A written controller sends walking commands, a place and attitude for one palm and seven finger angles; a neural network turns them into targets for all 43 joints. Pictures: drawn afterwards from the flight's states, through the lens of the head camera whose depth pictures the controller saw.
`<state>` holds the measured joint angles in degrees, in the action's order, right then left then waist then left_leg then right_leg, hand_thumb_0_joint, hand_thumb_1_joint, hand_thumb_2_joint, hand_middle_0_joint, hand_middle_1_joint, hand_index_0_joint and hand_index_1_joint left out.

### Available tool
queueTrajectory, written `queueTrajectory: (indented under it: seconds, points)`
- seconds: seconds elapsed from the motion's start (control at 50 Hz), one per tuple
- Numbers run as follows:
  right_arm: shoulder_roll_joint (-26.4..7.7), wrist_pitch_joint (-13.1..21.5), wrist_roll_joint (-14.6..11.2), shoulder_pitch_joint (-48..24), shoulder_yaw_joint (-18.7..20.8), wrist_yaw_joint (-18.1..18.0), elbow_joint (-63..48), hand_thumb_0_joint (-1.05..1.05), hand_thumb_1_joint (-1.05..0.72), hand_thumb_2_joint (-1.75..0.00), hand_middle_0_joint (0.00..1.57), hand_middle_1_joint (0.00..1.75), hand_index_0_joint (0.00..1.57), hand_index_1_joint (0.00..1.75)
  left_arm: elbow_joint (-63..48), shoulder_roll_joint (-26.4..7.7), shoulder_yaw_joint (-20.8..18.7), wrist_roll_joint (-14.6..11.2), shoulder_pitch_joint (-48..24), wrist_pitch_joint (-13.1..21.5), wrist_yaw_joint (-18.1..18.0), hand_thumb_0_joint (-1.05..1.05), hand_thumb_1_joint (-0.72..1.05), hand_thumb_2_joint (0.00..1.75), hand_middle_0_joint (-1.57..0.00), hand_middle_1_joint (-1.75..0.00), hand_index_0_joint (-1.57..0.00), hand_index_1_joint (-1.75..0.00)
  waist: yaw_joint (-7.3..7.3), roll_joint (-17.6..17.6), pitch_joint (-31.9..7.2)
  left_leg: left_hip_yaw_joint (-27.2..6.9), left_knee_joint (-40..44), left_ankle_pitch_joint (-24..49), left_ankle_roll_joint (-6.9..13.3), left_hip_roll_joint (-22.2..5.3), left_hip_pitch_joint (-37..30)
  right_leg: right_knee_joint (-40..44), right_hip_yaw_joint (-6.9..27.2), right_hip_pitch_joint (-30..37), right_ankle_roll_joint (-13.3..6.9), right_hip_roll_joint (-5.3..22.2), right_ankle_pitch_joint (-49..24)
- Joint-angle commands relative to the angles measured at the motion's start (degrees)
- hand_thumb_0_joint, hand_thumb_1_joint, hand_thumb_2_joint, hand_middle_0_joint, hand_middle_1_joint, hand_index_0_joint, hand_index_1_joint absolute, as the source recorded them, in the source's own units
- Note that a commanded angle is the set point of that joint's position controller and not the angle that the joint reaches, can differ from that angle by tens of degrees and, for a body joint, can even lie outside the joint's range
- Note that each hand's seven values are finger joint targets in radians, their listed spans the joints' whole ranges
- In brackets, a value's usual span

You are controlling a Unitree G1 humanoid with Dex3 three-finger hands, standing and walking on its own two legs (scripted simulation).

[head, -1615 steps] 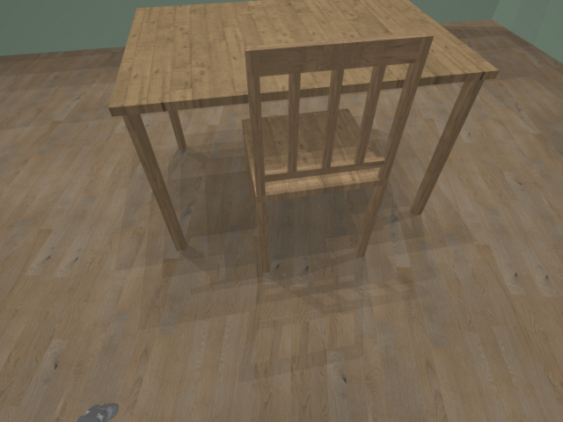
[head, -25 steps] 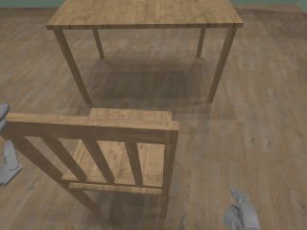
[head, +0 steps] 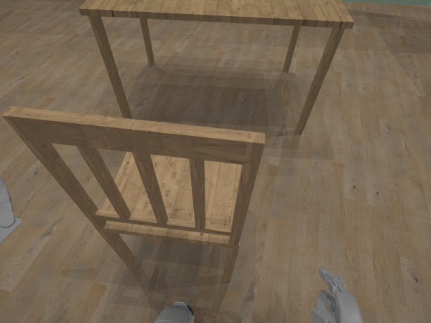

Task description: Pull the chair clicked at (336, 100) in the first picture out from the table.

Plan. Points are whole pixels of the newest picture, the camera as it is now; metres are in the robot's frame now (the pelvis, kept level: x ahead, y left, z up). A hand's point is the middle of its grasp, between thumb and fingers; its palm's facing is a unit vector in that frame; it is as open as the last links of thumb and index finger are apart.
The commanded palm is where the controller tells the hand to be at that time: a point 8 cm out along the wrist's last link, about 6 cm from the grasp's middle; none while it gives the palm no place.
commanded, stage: step back with the hand held close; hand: left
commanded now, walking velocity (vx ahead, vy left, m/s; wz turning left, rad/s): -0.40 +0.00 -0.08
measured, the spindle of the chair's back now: (153, 191) +0.39 +0.17 -0.05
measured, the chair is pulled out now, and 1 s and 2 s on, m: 0.73 0.73 0.73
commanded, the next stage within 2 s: stop stepping back and stand still in 0.30 s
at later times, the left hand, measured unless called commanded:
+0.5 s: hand (13, 290) +0.13 +0.22 +0.19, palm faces +0.28 -0.80 -0.54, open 7.4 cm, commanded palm +0.08 +0.28 +0.19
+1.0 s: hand out of the picture +0.10 +0.24 +0.18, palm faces +0.45 -0.78 -0.43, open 7.4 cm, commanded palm +0.04 +0.28 +0.19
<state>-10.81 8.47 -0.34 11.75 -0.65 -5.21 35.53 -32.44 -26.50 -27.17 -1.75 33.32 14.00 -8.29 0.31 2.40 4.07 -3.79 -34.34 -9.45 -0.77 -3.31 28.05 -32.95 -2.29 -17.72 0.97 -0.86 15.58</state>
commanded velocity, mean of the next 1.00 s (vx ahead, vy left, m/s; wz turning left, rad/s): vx -0.09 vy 0.00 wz -0.01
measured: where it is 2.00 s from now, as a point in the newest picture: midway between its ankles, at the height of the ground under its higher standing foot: outside the picture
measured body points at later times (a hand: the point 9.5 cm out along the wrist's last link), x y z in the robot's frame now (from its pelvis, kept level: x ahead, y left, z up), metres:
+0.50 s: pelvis -0.08 -0.01 +0.01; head -0.04 +0.00 +0.46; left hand +0.11 +0.26 +0.22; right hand +0.08 -0.26 -0.08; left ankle -0.05 +0.12 -0.67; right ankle -0.04 -0.13 -0.72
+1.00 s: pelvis -0.10 -0.02 +0.01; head -0.11 -0.01 +0.46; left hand +0.07 +0.28 +0.21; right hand +0.05 -0.24 -0.07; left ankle -0.08 +0.13 -0.72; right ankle -0.04 -0.13 -0.72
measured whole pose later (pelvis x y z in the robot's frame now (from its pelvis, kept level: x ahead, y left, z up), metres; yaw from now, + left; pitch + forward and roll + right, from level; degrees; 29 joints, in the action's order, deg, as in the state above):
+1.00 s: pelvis -0.10 -0.02 +0.01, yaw -1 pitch -1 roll -1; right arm -10.6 10.0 -0.4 13.9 -1.5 -4.5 38.1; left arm -25.5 -22.0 -22.2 -0.9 29.4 11.4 -9.2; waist 0.9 0.4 -1.0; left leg -2.0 -28.6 -14.2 -1.3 -3.4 13.4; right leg -24.6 -2.5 -15.5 -0.5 -0.3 7.9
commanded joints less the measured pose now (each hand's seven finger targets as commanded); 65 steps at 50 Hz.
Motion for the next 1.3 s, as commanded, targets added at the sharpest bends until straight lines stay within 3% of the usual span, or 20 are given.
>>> queueTrajectory:
  seconds: [0.0, 0.04, 0.08, 0.14, 0.2, 0.28, 0.32, 0.34, 0.38, 0.4, 0.44, 0.52, 0.56, 0.6, 0.64, 0.68, 0.86, 1.2, 1.22, 1.28]
  points:
    - [-7.9, 4.1, 0.2, -3.6, 4.4, -0.7, -6.9, 0.00, -0.90, -0.90, 0.20, 0.30, 0.20, 0.30, -12.0, -10.3, -7.1, -1.9, -1.0, 4.2, -1.2, 0.00, 0.90, 0.90, -0.20, -0.30, -0.20, -0.30, -0.12, -5.7, -10.7, 0.7, -7.3, -12.9, 0.6, 1.4, -15.8, 15.1, 13.6, -11.2, -8.5, 13.3, 4.8]
    - [-7.0, 3.7, 0.7, -3.9, 4.3, -0.6, -5.6, 0.00, -0.90, -0.90, 0.20, 0.30, 0.20, 0.30, -11.6, -10.9, -7.4, -1.4, -4.4, 3.8, -2.1, 0.00, 0.90, 0.90, -0.20, -0.30, -0.20, -0.30, -0.55, -10.4, -12.2, 1.6, -12.3, -7.5, 0.1, 2.0, -16.5, 14.0, 14.1, -10.2, -9.7, 17.4, -8.6]
    - [-7.1, 3.3, 0.6, -5.6, 4.2, -0.8, -5.2, 0.00, -0.90, -0.90, 0.20, 0.30, 0.20, 0.30, -9.3, -11.2, -7.8, -1.2, -6.3, 3.2, -2.1, 0.00, 0.90, 0.90, -0.20, -0.30, -0.20, -0.30, -0.63, -9.1, -11.6, -0.4, -4.1, -0.8, 0.7, 0.6, -16.1, 9.2, 10.8, -7.7, -7.2, 14.5, -14.9]
    - [-8.8, 3.5, 0.0, -6.8, 4.4, -1.6, -6.4, 0.00, -0.90, -0.90, 0.20, 0.30, 0.20, 0.30, -6.3, -8.7, -6.6, -0.7, -6.5, 3.3, -1.5, 0.00, 0.90, 0.90, -0.20, -0.30, -0.20, -0.30, -0.11, 3.2, -8.6, -10.3, 14.4, 6.2, 5.0, -10.5, -8.5, -4.8, 3.8, -1.6, -0.9, 3.0, -3.2]
    - [-7.3, 3.6, 1.1, -5.6, 4.2, -0.8, -5.9, 0.00, -0.90, -0.90, 0.20, 0.30, 0.20, 0.30, -4.2, -7.7, -5.9, -1.0, -4.0, 3.1, -0.6, 0.00, 0.90, 0.90, -0.20, -0.30, -0.20, -0.30, -0.18, 12.6, -10.5, -12.7, 17.3, 11.7, 9.3, -14.5, -7.2, -14.8, 3.5, -1.4, -0.3, 2.4, 14.0]
    - [-8.8, 4.2, 0.5, -4.8, 4.5, 0.7, -6.4, 0.00, -0.90, -0.90, 0.20, 0.30, 0.20, 0.30, -12.2, -9.3, -5.7, -0.5, -2.9, 4.6, -0.1, 0.00, 0.90, 0.90, -0.20, -0.30, -0.20, -0.30, 1.30, 10.0, -13.1, -7.9, 9.2, 15.6, 8.1, -11.4, -9.5, -0.2, 2.4, 6.1, -0.4, 3.6, -1.2]
    - [-8.9, 4.8, 0.2, -5.0, 4.3, 1.1, -7.7, 0.00, -0.90, -0.90, 0.20, 0.30, 0.20, 0.30, -16.1, -10.5, -7.0, -0.9, -0.3, 5.6, 0.4, 0.00, 0.90, 0.90, -0.20, -0.30, -0.20, -0.30, 1.76, 7.1, -13.4, -5.9, 5.1, 0.3, 6.0, -7.6, -5.9, 8.0, 1.4, 10.6, -1.5, 4.6, -9.6]
    - [-8.4, 5.0, 0.3, -5.2, 4.1, 1.0, -7.9, 0.00, -0.90, -0.90, 0.20, 0.30, 0.20, 0.30, -16.6, -11.8, -8.4, -0.9, 0.1, 6.3, 0.4, 0.00, 0.90, 0.90, -0.20, -0.30, -0.20, -0.30, 1.27, 3.0, -11.6, -2.9, 1.5, -9.8, 4.1, -4.1, -3.5, 11.1, 3.7, 8.3, -3.4, 7.8, -10.6]
    - [-7.5, 4.0, -0.7, -3.1, 5.7, 0.9, -6.8, 0.00, -0.90, -0.90, 0.20, 0.30, 0.20, 0.30, -14.4, -14.4, -10.1, -1.7, 0.9, 5.5, -0.6, 0.00, 0.90, 0.90, -0.20, -0.30, -0.20, -0.30, 0.95, -16.2, -12.7, 3.5, -23.5, -18.0, -1.0, 6.4, -5.2, 21.9, 23.1, -3.8, -12.5, 23.6, -5.4]
    - [-7.9, 2.7, -0.7, -3.7, 6.4, 0.9, -6.6, 0.00, -0.90, -0.90, 0.20, 0.30, 0.20, 0.30, -12.3, -12.0, -8.8, -2.2, 2.6, 3.7, -1.1, 0.00, 0.90, 0.90, -0.20, -0.30, -0.20, -0.30, 0.71, -14.2, -12.0, -0.8, -35.7, -17.2, -0.6, 4.3, -5.1, 21.2, 23.3, -6.3, -15.5, 26.4, -6.4]
    - [-4.5, 0.8, -1.1, -4.9, 3.4, 0.8, -8.1, 0.00, -0.90, -0.90, 0.20, 0.30, 0.20, 0.30, -10.6, -10.3, -9.6, -2.6, 2.9, 1.3, -1.5, 0.00, 0.90, 0.90, -0.20, -0.30, -0.20, -0.30, -1.35, -8.6, -14.2, -1.7, -29.0, -15.8, 0.0, 0.9, -4.2, 12.9, 14.2, -1.6, -12.7, 21.4, -13.0]
    - [-6.6, 1.4, -1.0, -3.5, 2.6, -1.2, -8.3, 0.00, -0.90, -0.90, 0.20, 0.30, 0.20, 0.30, -5.8, -10.1, -8.1, -1.6, 2.3, 1.5, -2.9, 0.00, 0.90, 0.90, -0.20, -0.30, -0.20, -0.30, -1.23, -1.5, -11.6, 3.9, 11.6, -11.9, 1.7, 1.5, -14.1, 6.9, 6.3, 0.9, -4.0, 11.1, 4.0]
    - [-8.5, 3.3, -0.7, -2.9, 3.6, -1.4, -8.2, 0.00, -0.90, -0.90, 0.20, 0.30, 0.20, 0.30, -8.9, -8.8, -5.6, -1.2, -0.8, 2.4, -3.1, 0.00, 0.90, 0.90, -0.20, -0.30, -0.20, -0.30, -0.23, 4.8, -9.3, -4.3, 18.7, -10.7, 4.9, -5.3, -13.3, 3.1, 5.3, 2.7, -1.1, 7.0, 3.9]
    - [-9.1, 4.0, -1.8, -2.2, 4.3, -1.0, -8.2, 0.00, -0.90, -0.90, 0.20, 0.30, 0.20, 0.30, -7.3, -8.5, -5.2, -0.5, 1.6, 1.9, -2.6, 0.00, 0.90, 0.90, -0.20, -0.30, -0.20, -0.30, 0.85, 1.2, -10.7, -4.7, 14.2, 1.7, 5.6, -7.3, -14.1, 2.1, 2.8, 4.2, 0.4, 5.3, -1.4]
    - [-8.1, 4.3, -1.2, -3.7, 3.1, -0.5, -7.3, 0.00, -0.90, -0.90, 0.20, 0.30, 0.20, 0.30, -7.1, -7.6, -3.3, 0.0, -1.2, 1.2, -1.8, 0.00, 0.90, 0.90, -0.20, -0.30, -0.20, -0.30, -0.62, 7.5, -5.7, -6.9, 19.6, -15.5, 5.2, -6.5, -3.8, 3.1, 2.2, 7.1, 0.0, 5.4, 3.8]
    - [-7.9, 5.0, -1.4, -3.8, 2.9, -0.5, -6.7, 0.00, -0.90, -0.90, 0.20, 0.30, 0.20, 0.30, -9.3, -7.8, -2.0, 1.0, -7.0, 1.7, -1.8, 0.00, 0.90, 0.90, -0.20, -0.30, -0.20, -0.30, -0.62, 5.6, -1.3, -6.1, 21.3, -23.9, 5.2, -5.9, 2.2, 4.3, 2.6, 9.1, 0.0, 5.1, 4.0]
    - [-7.7, 5.1, -0.4, -1.9, 2.7, 0.0, -5.8, 0.00, -0.90, -0.90, 0.20, 0.30, 0.20, 0.30, -4.5, -7.0, -1.9, 0.8, -9.5, 1.3, -1.9, 0.00, 0.90, 0.90, -0.20, -0.30, -0.20, -0.30, -0.71, -0.8, -2.4, 0.2, 12.0, -18.7, 3.4, -0.7, -8.4, 17.4, 8.8, 1.4, -1.8, 6.1, 11.4]
    - [-7.9, 3.5, -0.9, -3.0, 3.1, -0.3, -7.0, 0.00, -0.90, -0.90, 0.20, 0.30, 0.20, 0.30, -7.0, -7.9, -3.1, 0.0, -3.5, 0.5, -1.7, 0.00, 0.90, 0.90, -0.20, -0.30, -0.20, -0.30, -0.54, 0.4, -7.9, -0.1, 14.2, -3.0, 3.1, -1.7, -13.3, 14.3, 6.2, 10.0, -1.7, 6.7, -6.6]
    - [-16.8, 3.1, 0.8, -2.9, 5.9, 5.7, 5.1, 0.00, -0.90, -0.90, 0.20, 0.30, 0.20, 0.30, 37.5, 3.3, 21.3, 5.3, -8.6, -8.6, 7.1, 0.00, 0.90, 0.90, -0.20, -0.30, -0.20, -0.30, -3.44, 2.4, -3.5, -2.9, 5.2, 15.0, 3.5, -2.8, -7.6, 0.3, 1.3, 2.1, -3.2, 8.0, -21.2]
    - [-8.7, -2.6, 1.0, 0.4, 3.8, 5.5, 4.5, 0.00, -0.90, -0.90, 0.20, 0.30, 0.20, 0.30, 42.1, 8.3, 21.6, 3.7, -8.4, -13.5, 8.6, 0.00, 0.90, 0.90, -0.20, -0.30, -0.20, -0.30, -0.52, -2.6, -9.2, -3.4, 6.3, 12.9, 2.6, -3.1, -8.7, 3.4, 1.0, 3.9, -2.4, 7.3, -12.2]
